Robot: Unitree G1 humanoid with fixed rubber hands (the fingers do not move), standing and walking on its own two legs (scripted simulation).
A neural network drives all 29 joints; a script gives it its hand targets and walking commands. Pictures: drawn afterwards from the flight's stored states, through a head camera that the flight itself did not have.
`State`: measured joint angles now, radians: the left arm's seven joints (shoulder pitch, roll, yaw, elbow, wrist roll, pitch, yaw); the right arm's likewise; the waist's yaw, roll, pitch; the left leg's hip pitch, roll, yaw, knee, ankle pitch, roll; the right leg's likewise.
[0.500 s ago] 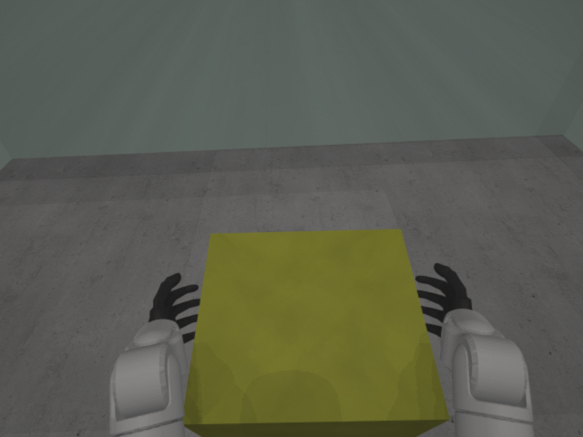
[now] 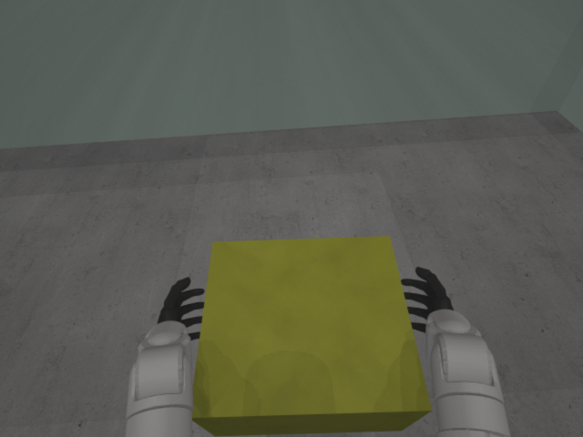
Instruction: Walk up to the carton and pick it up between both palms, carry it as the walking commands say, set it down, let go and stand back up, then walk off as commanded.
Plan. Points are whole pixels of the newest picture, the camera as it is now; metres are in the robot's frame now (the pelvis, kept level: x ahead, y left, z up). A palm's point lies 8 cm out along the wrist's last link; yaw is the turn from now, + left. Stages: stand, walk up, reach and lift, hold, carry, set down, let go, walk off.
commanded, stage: hold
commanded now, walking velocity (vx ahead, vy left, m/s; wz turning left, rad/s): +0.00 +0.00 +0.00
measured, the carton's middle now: (304, 333) +0.31 +0.01 -0.05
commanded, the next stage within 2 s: set down in 0.60 s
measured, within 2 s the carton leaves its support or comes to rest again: neither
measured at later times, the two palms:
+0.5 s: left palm (165, 305) +0.31 +0.20 +0.05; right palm (433, 292) +0.32 -0.17 +0.05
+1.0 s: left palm (177, 319) +0.31 +0.20 +0.01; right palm (431, 308) +0.32 -0.18 +0.01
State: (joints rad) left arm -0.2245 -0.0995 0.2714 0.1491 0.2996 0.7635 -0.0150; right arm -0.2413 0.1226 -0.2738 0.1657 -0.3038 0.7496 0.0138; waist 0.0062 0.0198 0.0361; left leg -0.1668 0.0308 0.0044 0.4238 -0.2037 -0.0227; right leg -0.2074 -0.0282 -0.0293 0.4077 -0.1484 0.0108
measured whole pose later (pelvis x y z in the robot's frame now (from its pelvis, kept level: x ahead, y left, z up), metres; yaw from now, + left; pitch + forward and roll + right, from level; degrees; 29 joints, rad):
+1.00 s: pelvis +0.03 +0.00 +0.01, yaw +0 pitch +1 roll +0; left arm -0.25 -0.11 0.38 0.34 0.32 0.54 -0.10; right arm -0.23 0.12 -0.36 0.32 -0.31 0.55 0.09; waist 0.02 0.02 -0.02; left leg -0.17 0.02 -0.06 0.34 -0.20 -0.02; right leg -0.20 0.00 0.01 0.31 -0.13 0.01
